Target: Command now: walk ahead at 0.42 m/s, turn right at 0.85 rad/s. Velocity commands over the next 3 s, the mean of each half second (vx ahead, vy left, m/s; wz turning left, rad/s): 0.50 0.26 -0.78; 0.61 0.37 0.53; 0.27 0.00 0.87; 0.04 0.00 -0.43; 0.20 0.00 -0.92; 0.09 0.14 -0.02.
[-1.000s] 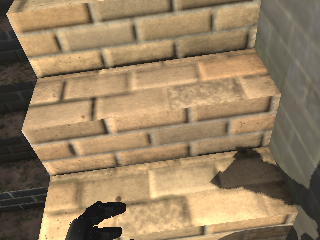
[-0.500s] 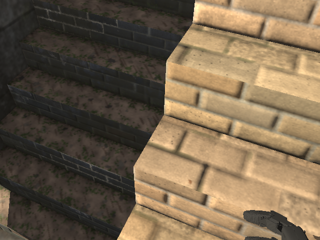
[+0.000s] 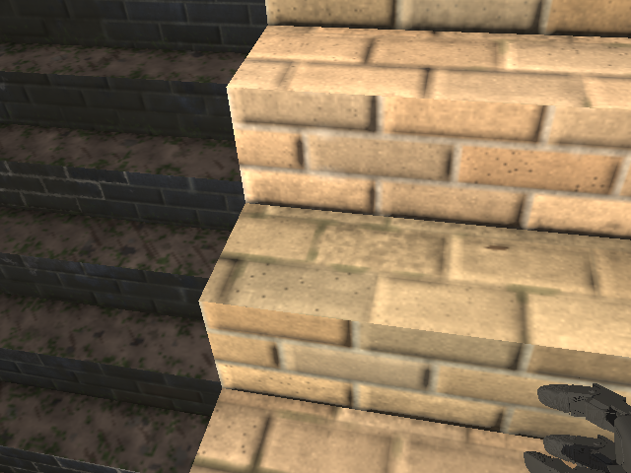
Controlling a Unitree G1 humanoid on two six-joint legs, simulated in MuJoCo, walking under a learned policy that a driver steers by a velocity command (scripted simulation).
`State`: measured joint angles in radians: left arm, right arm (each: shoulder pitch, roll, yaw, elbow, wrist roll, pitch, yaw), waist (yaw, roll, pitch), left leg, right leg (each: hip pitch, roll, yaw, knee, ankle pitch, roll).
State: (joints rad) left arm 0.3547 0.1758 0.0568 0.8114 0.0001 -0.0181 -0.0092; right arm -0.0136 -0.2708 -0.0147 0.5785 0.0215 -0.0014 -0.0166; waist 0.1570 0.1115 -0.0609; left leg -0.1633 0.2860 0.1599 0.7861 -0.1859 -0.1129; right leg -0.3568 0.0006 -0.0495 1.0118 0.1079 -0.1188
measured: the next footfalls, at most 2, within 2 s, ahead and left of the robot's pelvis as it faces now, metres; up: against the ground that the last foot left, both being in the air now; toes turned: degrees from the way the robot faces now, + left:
right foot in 0.04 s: -0.04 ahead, -0.15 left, +0.07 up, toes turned -2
left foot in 0.22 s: -0.08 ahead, +0.07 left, +0.03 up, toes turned -12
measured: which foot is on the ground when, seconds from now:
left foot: up 0.00-0.20, down 0.22-0.32, up 0.34-0.62, down 0.64-0.96, up 0.98-1.00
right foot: up 0.00-0.02, down 0.04-0.10, up 0.12-0.32, down 0.34-0.60, up 0.62-0.96, down 0.98-1.00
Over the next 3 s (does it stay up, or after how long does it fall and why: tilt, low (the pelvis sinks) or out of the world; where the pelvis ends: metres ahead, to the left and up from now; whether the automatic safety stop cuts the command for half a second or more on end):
stays up -0.09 0.09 -0.04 its command is cut before an obstacle after 0.2 s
